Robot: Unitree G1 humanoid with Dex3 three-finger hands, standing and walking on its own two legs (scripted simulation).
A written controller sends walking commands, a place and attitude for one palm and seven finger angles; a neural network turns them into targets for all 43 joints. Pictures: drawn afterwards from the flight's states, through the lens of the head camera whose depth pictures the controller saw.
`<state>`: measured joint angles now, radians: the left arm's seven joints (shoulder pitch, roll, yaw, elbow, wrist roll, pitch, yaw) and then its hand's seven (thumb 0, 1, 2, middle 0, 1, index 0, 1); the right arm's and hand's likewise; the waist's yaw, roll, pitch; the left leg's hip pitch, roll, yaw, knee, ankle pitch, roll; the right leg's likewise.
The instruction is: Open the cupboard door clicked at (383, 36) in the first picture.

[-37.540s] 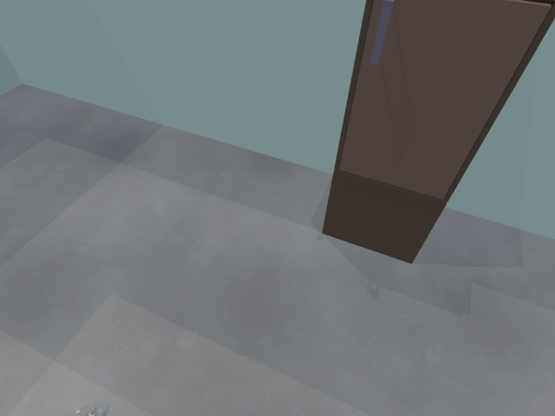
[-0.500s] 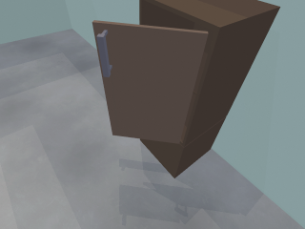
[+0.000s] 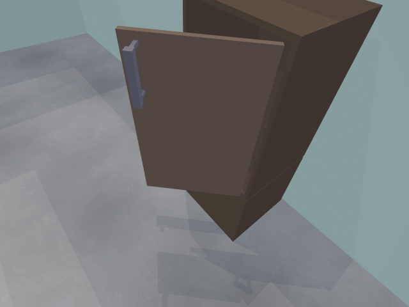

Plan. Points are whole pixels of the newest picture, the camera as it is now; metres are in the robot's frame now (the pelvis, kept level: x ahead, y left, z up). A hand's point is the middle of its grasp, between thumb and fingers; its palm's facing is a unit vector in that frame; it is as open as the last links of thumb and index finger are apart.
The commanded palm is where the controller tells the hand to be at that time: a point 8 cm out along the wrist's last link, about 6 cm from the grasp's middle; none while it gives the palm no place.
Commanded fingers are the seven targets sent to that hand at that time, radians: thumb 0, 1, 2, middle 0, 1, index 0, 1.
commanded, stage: come to a stop and stand still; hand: left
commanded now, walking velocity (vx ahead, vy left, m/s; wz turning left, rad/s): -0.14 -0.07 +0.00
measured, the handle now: (136, 75) +0.57 +0.21 +0.16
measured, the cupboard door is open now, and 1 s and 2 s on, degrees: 44 44 44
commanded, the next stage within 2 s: look again from close up in 1.58 s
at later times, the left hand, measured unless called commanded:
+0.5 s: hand out of the picture +0.04 +0.17 -0.16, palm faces -0.02 -0.96 -0.26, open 7.4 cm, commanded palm none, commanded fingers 0.00 0.90 0.90 -0.20 -0.30 -0.20 -0.30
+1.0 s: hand out of the picture +0.01 +0.13 -0.17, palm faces -0.01 -0.98 -0.21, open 7.4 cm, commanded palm none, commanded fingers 0.00 0.90 0.90 -0.20 -0.30 -0.20 -0.30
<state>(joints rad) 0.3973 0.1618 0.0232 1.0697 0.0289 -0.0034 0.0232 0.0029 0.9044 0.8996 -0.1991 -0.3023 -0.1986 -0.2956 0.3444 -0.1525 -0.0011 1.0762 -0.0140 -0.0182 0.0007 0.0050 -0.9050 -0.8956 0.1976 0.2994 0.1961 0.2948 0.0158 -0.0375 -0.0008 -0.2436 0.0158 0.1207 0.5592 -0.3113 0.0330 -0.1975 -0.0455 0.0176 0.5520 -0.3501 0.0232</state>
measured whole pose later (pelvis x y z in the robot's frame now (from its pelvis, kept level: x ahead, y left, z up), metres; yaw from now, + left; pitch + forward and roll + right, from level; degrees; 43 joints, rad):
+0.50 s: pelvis -0.02 -0.02 +0.00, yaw -1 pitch -1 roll +0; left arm 0.24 0.18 -0.01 1.00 0.02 0.00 0.04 0.00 0.91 0.90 -0.20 -0.30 -0.20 -0.30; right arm 0.25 -0.19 -0.01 0.99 -0.02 0.00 0.00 0.01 -0.91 -0.90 0.20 0.30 0.20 0.29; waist -0.02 0.04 0.02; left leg -0.27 0.05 0.12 0.57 -0.29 0.01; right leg -0.23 -0.02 0.01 0.58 -0.34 0.01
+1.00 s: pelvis +0.00 -0.05 +0.01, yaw -1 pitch +0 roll +1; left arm 0.27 0.17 -0.02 1.09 0.01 -0.01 0.03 0.00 0.90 0.90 -0.20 -0.30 -0.20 -0.30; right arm 0.27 -0.17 0.01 1.11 -0.01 -0.01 -0.01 0.01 -0.91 -0.90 0.20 0.30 0.20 0.29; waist -0.01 0.00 0.03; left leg -0.20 0.08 0.11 0.47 -0.25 -0.04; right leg -0.18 0.02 0.00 0.51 -0.33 -0.03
